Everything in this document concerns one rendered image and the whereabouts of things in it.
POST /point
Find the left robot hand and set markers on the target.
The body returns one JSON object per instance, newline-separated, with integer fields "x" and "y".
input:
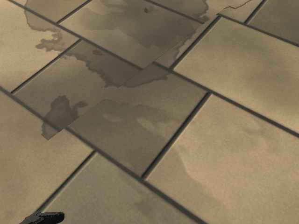
{"x": 44, "y": 218}

